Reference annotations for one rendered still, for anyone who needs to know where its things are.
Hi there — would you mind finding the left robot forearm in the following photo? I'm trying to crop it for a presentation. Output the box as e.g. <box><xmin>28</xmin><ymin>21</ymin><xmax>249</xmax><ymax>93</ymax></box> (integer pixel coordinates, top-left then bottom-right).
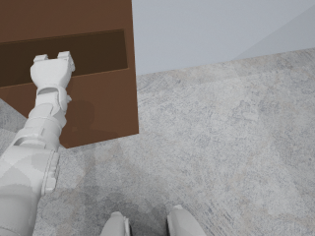
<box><xmin>0</xmin><ymin>84</ymin><xmax>68</xmax><ymax>167</ymax></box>

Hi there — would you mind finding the left robot thigh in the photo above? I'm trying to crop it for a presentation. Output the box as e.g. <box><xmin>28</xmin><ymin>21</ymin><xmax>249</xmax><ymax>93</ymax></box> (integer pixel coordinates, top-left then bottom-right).
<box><xmin>99</xmin><ymin>215</ymin><xmax>130</xmax><ymax>236</ymax></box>

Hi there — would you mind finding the robot left hand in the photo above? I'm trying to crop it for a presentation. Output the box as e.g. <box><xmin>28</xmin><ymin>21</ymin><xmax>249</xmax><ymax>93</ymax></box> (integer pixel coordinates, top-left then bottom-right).
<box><xmin>31</xmin><ymin>51</ymin><xmax>76</xmax><ymax>103</ymax></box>

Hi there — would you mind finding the left robot shin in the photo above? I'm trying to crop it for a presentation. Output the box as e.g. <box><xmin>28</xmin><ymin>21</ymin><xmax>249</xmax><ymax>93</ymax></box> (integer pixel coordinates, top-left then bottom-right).
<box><xmin>110</xmin><ymin>211</ymin><xmax>124</xmax><ymax>217</ymax></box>

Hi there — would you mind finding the robot left upper arm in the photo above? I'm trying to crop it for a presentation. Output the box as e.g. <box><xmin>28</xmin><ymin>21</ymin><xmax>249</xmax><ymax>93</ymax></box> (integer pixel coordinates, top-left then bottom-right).
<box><xmin>0</xmin><ymin>146</ymin><xmax>60</xmax><ymax>236</ymax></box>

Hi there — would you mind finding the drawer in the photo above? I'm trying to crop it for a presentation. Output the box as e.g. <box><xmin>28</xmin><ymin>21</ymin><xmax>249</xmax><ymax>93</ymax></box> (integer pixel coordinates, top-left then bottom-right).
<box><xmin>0</xmin><ymin>29</ymin><xmax>128</xmax><ymax>88</ymax></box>

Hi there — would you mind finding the cabinet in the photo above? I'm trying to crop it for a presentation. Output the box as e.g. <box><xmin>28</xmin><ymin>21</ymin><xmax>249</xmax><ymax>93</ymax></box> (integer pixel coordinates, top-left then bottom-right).
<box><xmin>0</xmin><ymin>0</ymin><xmax>140</xmax><ymax>148</ymax></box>

